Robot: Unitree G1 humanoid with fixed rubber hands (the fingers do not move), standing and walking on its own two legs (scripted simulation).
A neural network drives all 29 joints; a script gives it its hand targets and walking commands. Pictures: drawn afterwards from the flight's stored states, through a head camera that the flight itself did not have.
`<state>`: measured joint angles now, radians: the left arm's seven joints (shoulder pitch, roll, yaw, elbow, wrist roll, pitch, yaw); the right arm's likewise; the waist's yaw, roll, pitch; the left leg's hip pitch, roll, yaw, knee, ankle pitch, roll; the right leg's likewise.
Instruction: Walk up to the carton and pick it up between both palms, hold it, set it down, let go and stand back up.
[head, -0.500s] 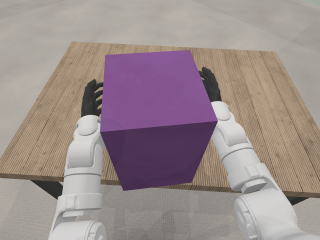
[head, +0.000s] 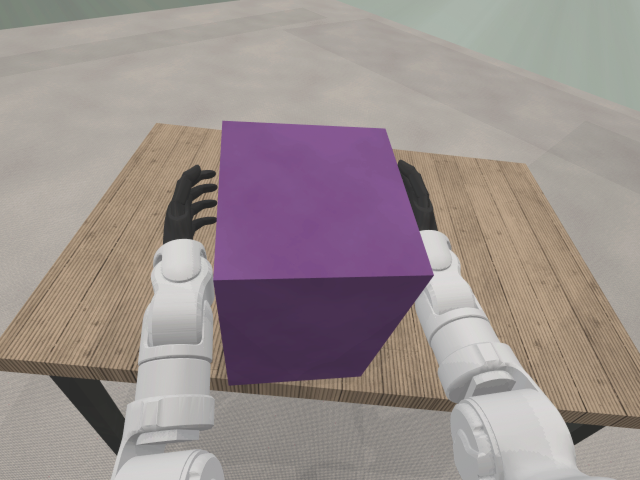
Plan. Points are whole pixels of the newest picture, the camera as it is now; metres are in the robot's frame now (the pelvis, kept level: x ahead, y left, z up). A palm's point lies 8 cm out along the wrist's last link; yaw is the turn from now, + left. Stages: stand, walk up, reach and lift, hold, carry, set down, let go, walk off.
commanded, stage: reach and lift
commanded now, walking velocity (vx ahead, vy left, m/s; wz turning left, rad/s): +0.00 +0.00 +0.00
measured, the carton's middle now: (301, 266) +0.37 +0.03 +0.09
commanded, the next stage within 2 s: none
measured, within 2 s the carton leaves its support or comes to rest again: neither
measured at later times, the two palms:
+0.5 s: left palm (198, 196) +0.38 +0.15 +0.19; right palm (441, 202) +0.39 -0.13 +0.20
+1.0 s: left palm (181, 170) +0.38 +0.17 +0.22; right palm (441, 180) +0.39 -0.12 +0.23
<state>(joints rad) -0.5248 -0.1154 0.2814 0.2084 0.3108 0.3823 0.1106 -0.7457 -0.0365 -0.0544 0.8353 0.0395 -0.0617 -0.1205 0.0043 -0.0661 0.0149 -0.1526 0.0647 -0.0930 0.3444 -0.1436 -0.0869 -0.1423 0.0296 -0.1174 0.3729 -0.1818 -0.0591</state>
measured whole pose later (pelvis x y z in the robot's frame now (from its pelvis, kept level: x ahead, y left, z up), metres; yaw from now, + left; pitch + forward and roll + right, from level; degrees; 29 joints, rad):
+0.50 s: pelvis +0.00 +0.01 +0.00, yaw -1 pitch -3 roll +0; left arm -0.70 -0.06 0.25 0.28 0.28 0.62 0.12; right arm -0.85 -0.07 -0.10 0.80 0.12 0.19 -0.13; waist -0.04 -0.07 -0.03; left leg -0.16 0.05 -0.07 0.36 -0.15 -0.06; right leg -0.15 0.02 -0.09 0.37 -0.17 -0.04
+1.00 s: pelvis +0.02 +0.03 +0.00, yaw -1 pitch -7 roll -1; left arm -0.67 -0.04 0.26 0.08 0.27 0.77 0.06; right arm -0.82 -0.08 -0.02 0.56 0.25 0.39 -0.22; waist -0.09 -0.05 0.01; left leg -0.08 0.04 -0.06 0.40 -0.21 -0.04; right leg -0.03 0.01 -0.08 0.33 -0.18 -0.01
